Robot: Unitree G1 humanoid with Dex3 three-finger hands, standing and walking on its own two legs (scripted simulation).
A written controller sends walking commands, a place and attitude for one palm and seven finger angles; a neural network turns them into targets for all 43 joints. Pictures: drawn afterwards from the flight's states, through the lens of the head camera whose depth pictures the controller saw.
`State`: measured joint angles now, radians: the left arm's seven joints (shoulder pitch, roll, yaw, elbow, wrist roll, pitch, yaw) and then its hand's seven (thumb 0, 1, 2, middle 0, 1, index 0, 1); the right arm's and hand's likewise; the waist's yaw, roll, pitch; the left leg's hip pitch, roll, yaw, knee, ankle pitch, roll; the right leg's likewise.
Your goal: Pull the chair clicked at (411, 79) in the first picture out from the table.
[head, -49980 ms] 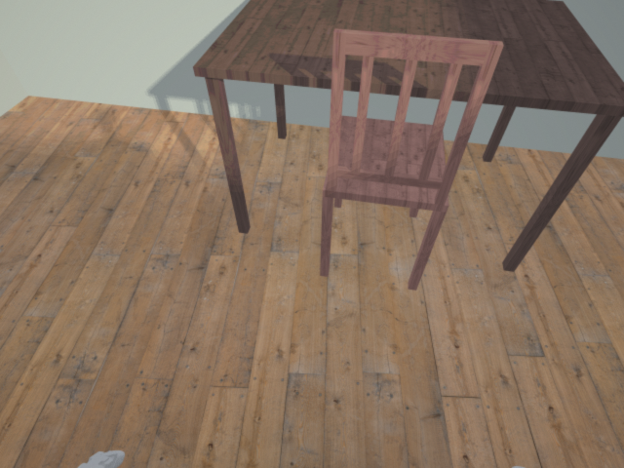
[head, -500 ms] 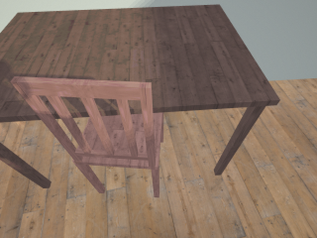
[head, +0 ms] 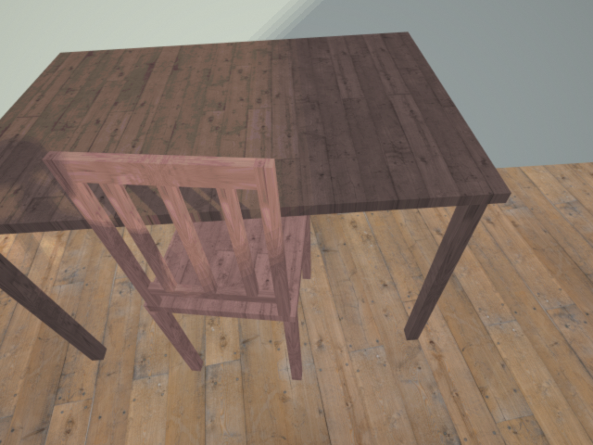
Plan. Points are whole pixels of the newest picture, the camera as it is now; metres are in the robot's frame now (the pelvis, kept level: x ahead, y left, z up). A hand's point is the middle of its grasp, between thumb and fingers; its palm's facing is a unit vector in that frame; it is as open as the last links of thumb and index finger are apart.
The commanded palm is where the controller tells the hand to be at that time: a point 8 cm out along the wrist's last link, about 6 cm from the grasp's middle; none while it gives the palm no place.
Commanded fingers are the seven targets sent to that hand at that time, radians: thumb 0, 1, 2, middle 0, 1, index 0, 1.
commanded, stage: come to a stop and stand still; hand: left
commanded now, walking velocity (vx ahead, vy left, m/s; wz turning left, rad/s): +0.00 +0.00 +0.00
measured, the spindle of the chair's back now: (192, 245) +0.47 +0.23 -0.06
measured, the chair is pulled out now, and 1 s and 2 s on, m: -0.07 -0.07 -0.07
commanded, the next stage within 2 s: look again from close up in 0.28 s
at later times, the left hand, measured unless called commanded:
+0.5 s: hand out of the picture +0.01 +0.16 -0.17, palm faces +0.01 -0.98 -0.21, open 7.4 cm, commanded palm none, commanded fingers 0.00 0.90 0.90 -0.20 -0.30 -0.20 -0.30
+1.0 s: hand out of the picture +0.02 +0.17 -0.17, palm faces +0.03 -0.98 -0.21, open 7.4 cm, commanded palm none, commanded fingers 0.00 0.90 0.90 -0.20 -0.30 -0.20 -0.30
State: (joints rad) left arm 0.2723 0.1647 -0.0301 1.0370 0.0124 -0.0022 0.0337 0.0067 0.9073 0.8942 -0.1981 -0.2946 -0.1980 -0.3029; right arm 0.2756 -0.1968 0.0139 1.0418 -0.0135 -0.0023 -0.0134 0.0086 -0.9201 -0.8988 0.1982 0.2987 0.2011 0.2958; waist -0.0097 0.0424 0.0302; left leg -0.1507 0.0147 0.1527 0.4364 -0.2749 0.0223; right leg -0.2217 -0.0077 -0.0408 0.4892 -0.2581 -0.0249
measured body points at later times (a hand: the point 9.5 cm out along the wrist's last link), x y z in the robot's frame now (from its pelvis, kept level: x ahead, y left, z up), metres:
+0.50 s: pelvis +0.02 -0.01 +0.00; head +0.03 -0.02 +0.45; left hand +0.01 +0.22 -0.15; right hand +0.01 -0.22 -0.17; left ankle -0.02 +0.10 -0.74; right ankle +0.00 -0.10 -0.74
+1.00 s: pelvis +0.02 +0.00 +0.00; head +0.03 -0.01 +0.45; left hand +0.02 +0.22 -0.15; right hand +0.02 -0.22 -0.16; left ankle -0.02 +0.10 -0.74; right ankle +0.00 -0.10 -0.74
